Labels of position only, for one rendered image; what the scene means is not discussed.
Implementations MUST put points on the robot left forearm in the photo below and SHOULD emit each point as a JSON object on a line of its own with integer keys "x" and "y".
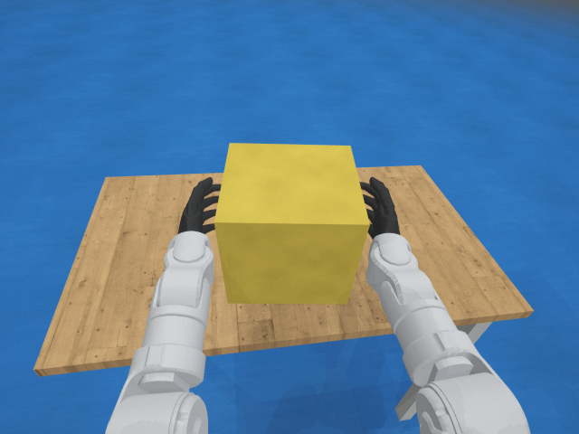
{"x": 171, "y": 357}

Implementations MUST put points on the robot right hand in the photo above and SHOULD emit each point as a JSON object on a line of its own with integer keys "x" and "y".
{"x": 383, "y": 216}

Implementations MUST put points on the table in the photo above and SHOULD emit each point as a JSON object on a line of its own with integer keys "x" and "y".
{"x": 101, "y": 317}

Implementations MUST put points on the robot left hand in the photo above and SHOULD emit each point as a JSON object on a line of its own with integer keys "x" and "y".
{"x": 193, "y": 216}

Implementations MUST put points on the carton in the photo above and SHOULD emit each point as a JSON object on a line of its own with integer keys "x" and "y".
{"x": 290, "y": 224}

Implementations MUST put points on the robot right upper arm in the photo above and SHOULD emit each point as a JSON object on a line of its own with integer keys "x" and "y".
{"x": 473, "y": 404}

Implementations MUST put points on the robot right forearm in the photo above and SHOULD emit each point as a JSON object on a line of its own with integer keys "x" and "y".
{"x": 433, "y": 348}

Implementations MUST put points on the robot left upper arm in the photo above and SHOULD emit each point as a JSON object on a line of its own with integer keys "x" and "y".
{"x": 160, "y": 413}

